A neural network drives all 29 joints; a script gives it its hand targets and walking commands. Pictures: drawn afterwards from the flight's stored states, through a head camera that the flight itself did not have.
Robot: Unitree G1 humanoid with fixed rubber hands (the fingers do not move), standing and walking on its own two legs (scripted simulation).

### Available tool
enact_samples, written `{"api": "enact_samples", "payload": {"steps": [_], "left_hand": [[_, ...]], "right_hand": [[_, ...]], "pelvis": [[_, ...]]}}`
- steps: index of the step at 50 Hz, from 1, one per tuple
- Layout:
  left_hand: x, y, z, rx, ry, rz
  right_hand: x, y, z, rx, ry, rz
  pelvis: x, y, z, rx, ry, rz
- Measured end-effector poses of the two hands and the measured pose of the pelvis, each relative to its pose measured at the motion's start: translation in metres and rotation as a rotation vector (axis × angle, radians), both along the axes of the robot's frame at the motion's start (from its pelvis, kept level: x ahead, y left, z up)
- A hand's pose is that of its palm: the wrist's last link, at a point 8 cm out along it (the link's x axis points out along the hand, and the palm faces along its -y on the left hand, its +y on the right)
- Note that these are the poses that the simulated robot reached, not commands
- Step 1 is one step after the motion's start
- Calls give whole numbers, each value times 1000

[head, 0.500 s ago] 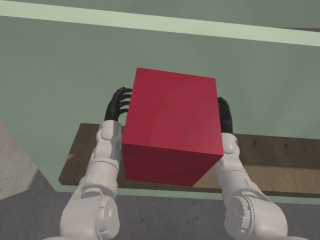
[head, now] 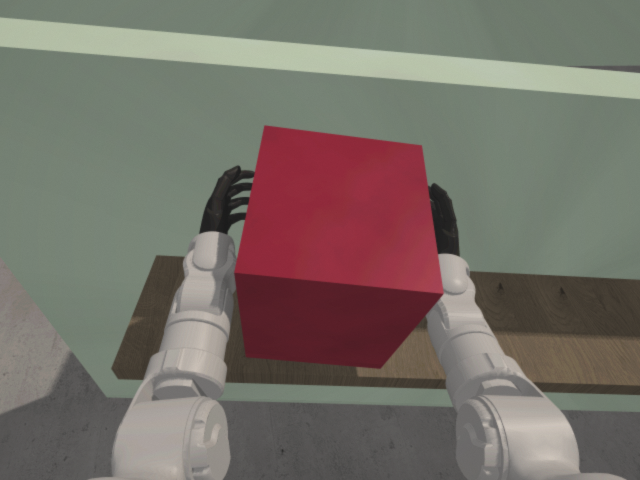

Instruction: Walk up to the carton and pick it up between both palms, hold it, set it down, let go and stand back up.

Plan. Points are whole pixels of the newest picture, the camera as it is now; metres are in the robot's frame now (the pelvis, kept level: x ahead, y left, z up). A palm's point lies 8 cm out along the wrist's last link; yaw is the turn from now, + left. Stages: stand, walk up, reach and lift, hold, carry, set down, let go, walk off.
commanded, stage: reach and lift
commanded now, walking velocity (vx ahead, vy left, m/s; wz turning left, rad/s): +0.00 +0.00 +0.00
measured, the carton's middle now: (327, 258) +0.38 +0.00 +0.09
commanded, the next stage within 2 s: hold in 2.00 s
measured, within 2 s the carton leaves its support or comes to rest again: neither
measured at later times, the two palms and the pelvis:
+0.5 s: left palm (201, 210) +0.36 +0.15 +0.18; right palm (450, 245) +0.34 -0.14 +0.16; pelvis -0.02 +0.01 +0.00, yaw +2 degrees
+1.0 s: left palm (187, 189) +0.36 +0.16 +0.21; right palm (452, 205) +0.36 -0.13 +0.21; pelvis -0.03 +0.00 +0.00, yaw +3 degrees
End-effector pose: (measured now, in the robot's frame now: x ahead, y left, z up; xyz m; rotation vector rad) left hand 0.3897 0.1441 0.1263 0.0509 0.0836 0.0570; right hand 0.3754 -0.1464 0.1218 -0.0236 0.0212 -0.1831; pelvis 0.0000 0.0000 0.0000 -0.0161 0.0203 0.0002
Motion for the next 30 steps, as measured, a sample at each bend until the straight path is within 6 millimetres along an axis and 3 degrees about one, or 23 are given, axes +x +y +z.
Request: {"api": "enact_samples", "payload": {"steps": [7,22,30], "left_hand": [[-5,9,32,14,-9,16],[-29,10,42,20,59,-16],[-35,8,78,43,11,23]], "right_hand": [[1,9,28,-9,-6,22],[-33,10,26,23,59,-13],[-30,8,59,64,6,12]], "pelvis": [[-2,2,0,4,-96,22],[-18,13,-3,1,-175,35],[-30,15,-4,-2,-169,15]]}}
